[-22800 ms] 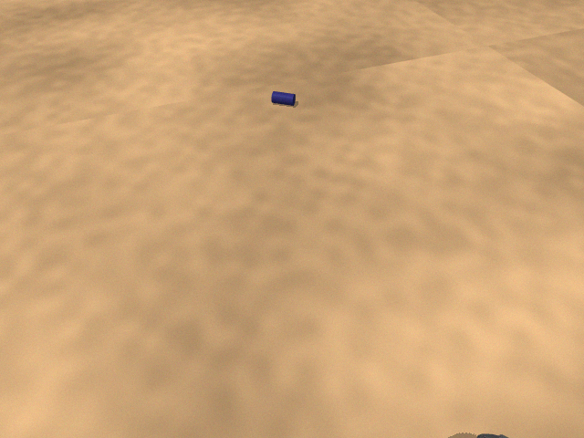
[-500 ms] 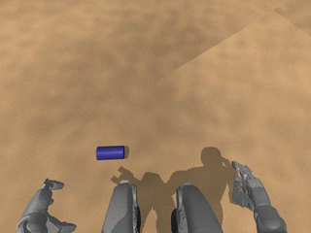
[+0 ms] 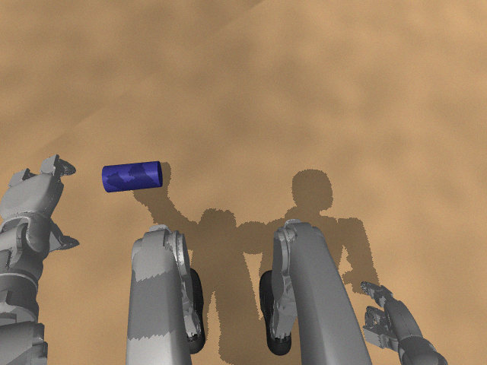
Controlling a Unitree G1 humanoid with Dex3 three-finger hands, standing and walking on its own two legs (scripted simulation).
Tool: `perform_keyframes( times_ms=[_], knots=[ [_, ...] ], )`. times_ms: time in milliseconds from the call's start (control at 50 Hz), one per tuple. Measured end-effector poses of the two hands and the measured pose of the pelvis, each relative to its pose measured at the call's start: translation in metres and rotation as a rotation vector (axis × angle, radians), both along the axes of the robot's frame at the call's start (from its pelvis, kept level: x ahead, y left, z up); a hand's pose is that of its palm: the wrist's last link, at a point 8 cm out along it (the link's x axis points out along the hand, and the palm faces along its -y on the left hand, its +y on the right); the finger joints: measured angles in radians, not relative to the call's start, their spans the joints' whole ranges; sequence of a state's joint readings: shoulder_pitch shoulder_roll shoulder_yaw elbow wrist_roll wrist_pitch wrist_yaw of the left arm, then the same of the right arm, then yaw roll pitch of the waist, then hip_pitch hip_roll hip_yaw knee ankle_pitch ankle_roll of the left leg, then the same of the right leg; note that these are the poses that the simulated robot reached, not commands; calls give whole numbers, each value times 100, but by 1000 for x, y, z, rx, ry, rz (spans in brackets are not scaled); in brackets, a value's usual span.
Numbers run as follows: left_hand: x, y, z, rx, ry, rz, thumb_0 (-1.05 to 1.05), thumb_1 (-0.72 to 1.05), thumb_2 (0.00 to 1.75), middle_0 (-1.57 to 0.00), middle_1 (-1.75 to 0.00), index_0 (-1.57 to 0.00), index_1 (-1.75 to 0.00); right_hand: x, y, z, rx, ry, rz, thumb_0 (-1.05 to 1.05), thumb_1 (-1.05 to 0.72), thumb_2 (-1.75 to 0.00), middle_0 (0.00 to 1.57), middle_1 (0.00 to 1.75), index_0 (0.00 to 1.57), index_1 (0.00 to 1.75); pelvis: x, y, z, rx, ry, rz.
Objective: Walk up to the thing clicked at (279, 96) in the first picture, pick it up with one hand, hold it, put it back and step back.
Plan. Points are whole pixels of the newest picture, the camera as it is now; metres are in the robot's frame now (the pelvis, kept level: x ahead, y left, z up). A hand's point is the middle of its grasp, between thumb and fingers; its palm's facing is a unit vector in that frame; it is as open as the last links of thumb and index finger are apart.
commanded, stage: rise first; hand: left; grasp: from above
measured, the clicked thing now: (133, 176) +0.49 +0.27 -0.39
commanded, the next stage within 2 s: none
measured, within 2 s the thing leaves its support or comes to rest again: neither
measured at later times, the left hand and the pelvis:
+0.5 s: hand (78, 193) +0.41 +0.33 -0.22, palm faces -0.45 -0.12 -0.88, open 14.2 cm; pelvis +0.00 +0.01 -0.06, yaw -3 degrees
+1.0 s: hand (87, 186) +0.43 +0.33 -0.26, palm faces -0.43 -0.06 -0.90, open 14.1 cm; pelvis +0.01 +0.01 -0.09, yaw -5 degrees
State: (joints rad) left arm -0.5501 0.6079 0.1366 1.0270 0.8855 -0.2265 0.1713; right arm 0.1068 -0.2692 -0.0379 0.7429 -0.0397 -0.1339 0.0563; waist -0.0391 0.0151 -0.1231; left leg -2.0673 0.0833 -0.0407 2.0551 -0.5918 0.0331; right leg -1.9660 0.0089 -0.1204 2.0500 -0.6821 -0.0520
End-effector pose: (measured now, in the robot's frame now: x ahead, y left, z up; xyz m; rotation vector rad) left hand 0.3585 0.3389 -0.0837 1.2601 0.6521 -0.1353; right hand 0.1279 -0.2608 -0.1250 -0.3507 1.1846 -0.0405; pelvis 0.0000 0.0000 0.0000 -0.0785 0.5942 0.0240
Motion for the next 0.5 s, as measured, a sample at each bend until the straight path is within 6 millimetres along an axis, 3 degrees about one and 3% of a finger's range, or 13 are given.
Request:
perform_keyframes(
  times_ms=[120, 220, 500],
  knots=[
    [19, 0, -22, 36, -6, -68, -1, -54, 105, -7, -103, -5, -104, -33, -6, -12, -33, 89, -26, 1, -87, -90, 21, 30, 21, 30, -4, 1, -19, -14, 0, -9],
    [31, 2, -40, 69, -9, -119, -1, -54, 104, -7, -102, -6, -103, -46, -11, -20, -63, 146, -32, 1, -88, -90, 21, 30, 21, 30, -3, 3, -34, -24, 2, -14],
    [56, -2, -80, 135, -39, -205, -1, -54, 102, -8, -100, -8, -101, -36, -8, -51, -77, 192, 11, 1, -91, -91, 21, 30, 21, 30, 0, 7, -64, -38, 0, -32]
  ],
)
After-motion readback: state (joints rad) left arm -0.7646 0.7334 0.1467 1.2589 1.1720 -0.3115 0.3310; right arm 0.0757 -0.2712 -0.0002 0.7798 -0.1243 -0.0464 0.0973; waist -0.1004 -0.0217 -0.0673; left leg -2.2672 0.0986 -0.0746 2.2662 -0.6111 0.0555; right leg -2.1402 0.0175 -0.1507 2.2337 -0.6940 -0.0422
